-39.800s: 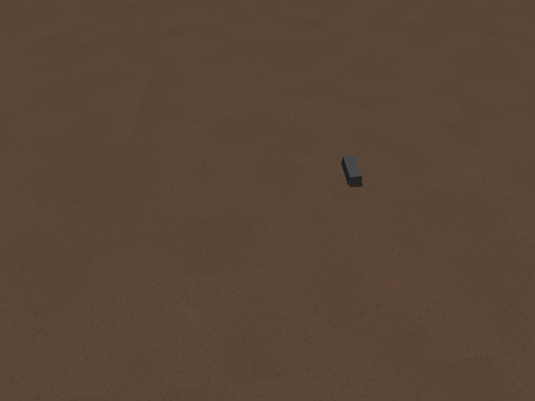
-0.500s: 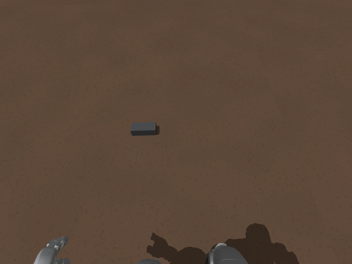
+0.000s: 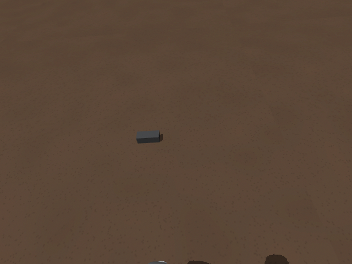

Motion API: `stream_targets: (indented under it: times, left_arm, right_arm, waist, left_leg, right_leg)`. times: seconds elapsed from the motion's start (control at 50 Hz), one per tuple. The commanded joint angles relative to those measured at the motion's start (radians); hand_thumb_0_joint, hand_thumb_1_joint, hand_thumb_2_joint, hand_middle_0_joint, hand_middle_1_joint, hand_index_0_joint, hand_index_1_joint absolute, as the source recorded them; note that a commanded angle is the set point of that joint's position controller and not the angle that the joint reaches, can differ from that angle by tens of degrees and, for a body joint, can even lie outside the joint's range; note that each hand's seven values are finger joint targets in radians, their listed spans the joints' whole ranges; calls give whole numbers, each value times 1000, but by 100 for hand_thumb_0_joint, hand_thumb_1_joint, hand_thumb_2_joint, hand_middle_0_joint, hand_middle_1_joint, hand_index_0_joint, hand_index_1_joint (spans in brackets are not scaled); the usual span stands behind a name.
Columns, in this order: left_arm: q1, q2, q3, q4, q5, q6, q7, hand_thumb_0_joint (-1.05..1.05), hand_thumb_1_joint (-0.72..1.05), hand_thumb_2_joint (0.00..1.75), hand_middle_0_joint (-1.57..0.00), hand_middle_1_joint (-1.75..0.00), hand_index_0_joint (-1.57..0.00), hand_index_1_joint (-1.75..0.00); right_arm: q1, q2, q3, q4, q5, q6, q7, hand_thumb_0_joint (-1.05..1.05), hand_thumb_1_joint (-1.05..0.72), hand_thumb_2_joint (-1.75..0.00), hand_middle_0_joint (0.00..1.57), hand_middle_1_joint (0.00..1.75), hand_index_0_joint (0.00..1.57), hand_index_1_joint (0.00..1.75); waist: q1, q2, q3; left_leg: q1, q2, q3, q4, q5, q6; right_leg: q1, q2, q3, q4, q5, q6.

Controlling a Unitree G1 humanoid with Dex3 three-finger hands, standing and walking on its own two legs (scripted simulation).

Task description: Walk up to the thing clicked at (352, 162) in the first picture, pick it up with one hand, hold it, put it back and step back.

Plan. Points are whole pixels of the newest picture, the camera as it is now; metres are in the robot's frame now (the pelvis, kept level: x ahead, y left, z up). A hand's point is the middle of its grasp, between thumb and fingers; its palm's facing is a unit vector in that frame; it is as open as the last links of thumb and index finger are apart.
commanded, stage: step back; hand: left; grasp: from above
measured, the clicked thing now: (148, 136) +1.07 +0.32 -0.73
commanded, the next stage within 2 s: stand in 0.86 s
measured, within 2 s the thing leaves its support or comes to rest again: neither
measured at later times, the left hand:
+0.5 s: hand out of the picture +0.07 +0.27 -0.13, palm faces +0.07 -0.91 -0.42, open 7.4 cm
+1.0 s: hand out of the picture +0.11 +0.28 -0.14, palm faces +0.02 -0.94 -0.35, open 7.4 cm
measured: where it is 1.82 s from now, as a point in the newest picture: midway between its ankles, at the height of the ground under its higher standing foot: outside the picture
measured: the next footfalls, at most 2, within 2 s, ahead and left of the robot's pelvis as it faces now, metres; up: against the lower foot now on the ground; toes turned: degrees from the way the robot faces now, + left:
left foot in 0.08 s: +0.06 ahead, +0.14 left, +0.00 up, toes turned +0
left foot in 0.64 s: +0.12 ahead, +0.15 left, +0.00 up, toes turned +5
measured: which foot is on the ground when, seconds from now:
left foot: up 0.00-0.06, down 0.08-0.36, up 0.38-0.62, down 0.64-1.00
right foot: down 0.00-1.00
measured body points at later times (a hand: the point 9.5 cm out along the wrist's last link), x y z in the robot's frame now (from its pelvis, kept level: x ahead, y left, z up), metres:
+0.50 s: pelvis +0.02 -0.01 +0.00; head +0.03 -0.03 +0.45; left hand +0.07 +0.31 -0.10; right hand +0.10 -0.32 -0.13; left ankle +0.04 +0.14 -0.70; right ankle +0.02 -0.11 -0.73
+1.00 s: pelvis +0.04 +0.02 +0.01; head +0.06 +0.02 +0.46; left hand +0.11 +0.33 -0.12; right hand +0.18 -0.26 -0.11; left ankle +0.08 +0.14 -0.73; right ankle +0.03 -0.11 -0.73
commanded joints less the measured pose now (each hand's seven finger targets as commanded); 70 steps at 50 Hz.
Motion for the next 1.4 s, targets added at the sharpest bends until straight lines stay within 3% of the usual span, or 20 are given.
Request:
stream_targets:
  times: [0.0, 0.06, 0.1, 0.12, 0.26, 0.3, 0.34, 0.36, 0.42, 0.5, 0.56, 0.62, 0.66, 0.68, 0.74, 0.8, 0.88, 0.94, 1.08, 1.38]
  left_arm:
    - [-93, 310, 71, -98, -10, -36, 12, 0, 90, 90, -20, -30, -20, -30]
    - [-72, 246, 29, -91, -18, -22, 6, 0, 90, 90, -20, -30, -20, -30]
    - [-129, 216, 25, -93, -42, -18, 8, 0, 90, 90, -20, -30, -20, -30]
    - [-135, 262, 37, -92, -33, -19, 10, 0, 90, 90, -20, -30, -20, -30]
    - [1, 215, 45, -22, -28, -42, -1, 0, 90, 90, -20, -30, -20, -30]
    - [46, 218, 52, 11, -19, -51, 14, 0, 90, 90, -20, -30, -20, -30]
    - [20, 366, 84, -16, -2, -60, 28, 0, 90, 90, -20, -30, -20, -30]
    - [-64, 377, 86, -48, -5, -63, 25, 0, 90, 90, -20, -30, -20, -30]
    - [-106, 282, 60, -59, -23, -77, 28, 0, 90, 90, -20, -30, -20, -30]
    - [-89, 278, 53, -44, -27, -74, 26, 0, 90, 90, -20, -30, -20, -30]
    - [-115, 273, 37, -49, -41, -58, 27, 0, 90, 90, -20, -30, -20, -30]
    - [-117, 228, 11, -65, -48, -44, 27, 0, 90, 90, -20, -30, -20, -30]
    - [-120, 210, 8, -38, -65, -25, 30, 0, 90, 90, -20, -30, -20, -30]
    - [-130, 205, 1, -27, -57, -24, 30, 0, 90, 90, -20, -30, -20, -30]
    - [-70, 221, 1, 26, -43, -39, 28, 0, 90, 90, -20, -30, -20, -30]
    - [-153, 259, 8, 31, -39, -43, 21, 0, 90, 90, -20, -30, -20, -30]
    - [-152, 198, -30, 70, -51, -42, 12, 0, 90, 90, -20, -30, -20, -30]
    - [-181, 212, -29, 82, -50, -40, 15, 0, 90, 90, -20, -30, -20, -30]
    - [-205, 205, -32, 106, -45, -36, 11, 0, 90, 90, -20, -30, -20, -30]
    - [-209, 205, -33, 109, -42, -36, 8, 0, 90, 90, -20, -30, -20, -30]
  right_arm:
    - [-93, -145, -44, -88, -4, -56, 8, 0, -90, -90, 20, 30, 20, 30]
    - [-9, -145, -63, -42, -4, -75, 0, 0, -90, -90, 20, 30, 20, 30]
    - [46, -274, -90, -37, -4, -76, 0, 0, -90, -90, 20, 30, 20, 30]
    - [56, -284, -95, -40, -2, -78, 4, 0, -90, -90, 20, 30, 20, 30]
    - [-80, -222, -74, -74, -4, -58, 5, 0, -90, -90, 20, 30, 20, 30]
    - [-94, -131, -41, -80, 8, -42, 5, 0, -90, -90, 20, 30, 20, 30]
    - [-117, -89, -28, -98, 8, -38, -12, 0, -90, -90, 20, 30, 20, 30]
    - [-85, -153, -49, -74, 6, -41, -18, 0, -90, -90, 20, 30, 20, 30]
    - [-24, -139, -44, -22, 11, -52, -12, 0, -90, -90, 20, 30, 20, 30]
    - [-49, -113, -34, -22, 3, -52, -1, 0, -90, -90, 20, 30, 20, 30]
    - [-67, -97, -34, -12, 5, -56, -4, 0, -90, -90, 20, 30, 20, 30]
    - [-35, -151, -53, 18, -3, -65, -16, 0, -90, -90, 20, 30, 20, 30]
    - [-98, -218, -55, 0, 16, -65, -16, 0, -90, -90, 20, 30, 20, 30]
    - [-135, -207, -51, 6, 13, -61, -16, 0, -90, -90, 20, 30, 20, 30]
    - [-221, -157, -25, 6, 12, -53, -14, 0, -90, -90, 20, 30, 20, 30]
    - [-218, -132, -15, 39, 13, -51, -12, 0, -90, -90, 20, 30, 20, 30]
    - [-207, -144, -8, 75, 26, -73, -5, 0, -90, -90, 20, 30, 20, 30]
    - [-208, -135, -3, 85, 27, -75, -7, 0, -90, -90, 20, 30, 20, 30]
    - [-237, -120, 3, 105, 25, -67, -3, 0, -90, -90, 20, 30, 20, 30]
    - [-201, -131, 2, 135, 22, -72, -1, 0, -90, -90, 20, 30, 20, 30]
  waist:
    - [8, -218, 26]
    - [-41, -132, -44]
    - [-74, 95, -69]
    - [-84, 71, -42]
    - [-9, 141, -31]
    - [38, 18, -52]
    - [52, -206, -10]
    - [20, -144, 48]
    - [-14, -99, 35]
    - [0, -193, -23]
    - [-15, -207, -50]
    - [-41, -56, -127]
    - [-31, 91, -156]
    - [-24, 88, -142]
    - [10, 81, -134]
    - [-34, 0, -88]
    - [-36, -13, -149]
    - [-41, -33, -140]
    - [-36, -61, -71]
    - [-41, -37, -97]
  left_leg:
    - [32, 25, 79, -214, -22, 3]
    - [336, 11, 61, -446, 134, 44]
    - [313, 318, -412, -574, -275, 220]
    - [264, 358, -460, -607, -305, 272]
    - [61, 225, -155, -490, -88, 184]
    - [-77, 141, -56, -304, -39, 105]
    - [-221, -17, -14, 46, -146, 28]
    - [-168, 37, -67, 116, -139, 24]
    - [-118, 61, -53, 62, -9, 16]
    - [-15, 57, 65, -90, 30, 17]
    - [114, 43, 151, -243, 149, 27]
    - [332, 131, 47, -361, 482, 78]
    - [207, 333, -180, -433, 376, 227]
    - [181, 337, -173, -449, 352, 223]
    - [135, 238, -42, -383, 322, 117]
    - [192, 162, 29, -378, 248, 52]
    - [348, 185, 17, -413, 531, 55]
    - [350, 184, 31, -440, 561, 51]
    - [325, 170, 38, -525, 345, 31]
    - [307, 173, 38, -555, 326, 26]
  right_leg:
    - [-27, -255, 262, -267, -54, -156]
    - [-121, -177, 134, -63, 178, -90]
    - [-287, 3, -44, 201, -198, -18]
    - [-288, -22, 25, 301, -238, -20]
    - [-12, -3, -53, -6, -41, -10]
    - [198, 8, -16, -192, 43, -15]
    - [90, -382, 531, -418, -286, -162]
    - [-23, -447, 572, -403, -272, -243]
    - [29, -297, 293, -310, 80, -164]
    - [71, -260, 126, -208, 521, -135]
    - [26, -226, 65, -114, 645, -106]
    - [-72, -144, 17, 24, 496, -37]
    - [-28, -22, -29, 96, -18, -2]
    - [-11, -22, -14, 60, -90, -10]
    - [70, -65, 37, -119, 117, -21]
    - [-12, -130, 133, -187, 192, -43]
    - [29, -107, 75, -220, 342, -7]
    - [73, -118, 70, -248, 391, 1]
    - [41, -125, 80, -355, 205, 7]
    - [75, -133, 79, -363, 194, 6]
